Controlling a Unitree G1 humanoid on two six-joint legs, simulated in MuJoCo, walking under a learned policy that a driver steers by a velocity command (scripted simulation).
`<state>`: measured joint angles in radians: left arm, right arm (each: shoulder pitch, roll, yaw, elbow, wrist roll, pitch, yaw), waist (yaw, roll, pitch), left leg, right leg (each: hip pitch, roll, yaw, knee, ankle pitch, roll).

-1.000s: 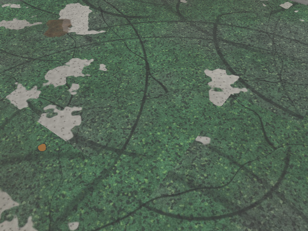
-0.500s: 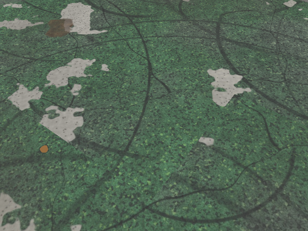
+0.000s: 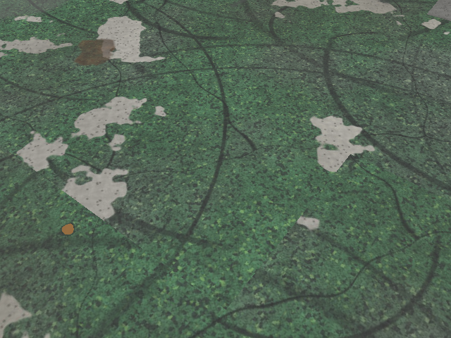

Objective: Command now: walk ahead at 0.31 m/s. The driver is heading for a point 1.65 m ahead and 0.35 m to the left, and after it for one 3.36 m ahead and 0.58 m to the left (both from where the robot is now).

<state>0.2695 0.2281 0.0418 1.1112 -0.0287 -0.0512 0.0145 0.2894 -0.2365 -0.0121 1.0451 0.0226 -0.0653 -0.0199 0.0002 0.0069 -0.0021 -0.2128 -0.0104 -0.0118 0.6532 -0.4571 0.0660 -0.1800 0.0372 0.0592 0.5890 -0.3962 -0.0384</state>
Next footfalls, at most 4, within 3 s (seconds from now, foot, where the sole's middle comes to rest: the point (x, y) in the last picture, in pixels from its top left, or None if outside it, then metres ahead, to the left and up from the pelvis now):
0.48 right None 0.39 -0.10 -0.76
0.98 left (189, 301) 0.65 0.14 -0.76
1.30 right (268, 318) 0.60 -0.10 -0.76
2.70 left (191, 215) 0.98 0.16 -0.76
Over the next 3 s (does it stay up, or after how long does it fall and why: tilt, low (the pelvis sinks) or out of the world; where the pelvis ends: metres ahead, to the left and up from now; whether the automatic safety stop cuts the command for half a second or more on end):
stays up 0.97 0.09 0.02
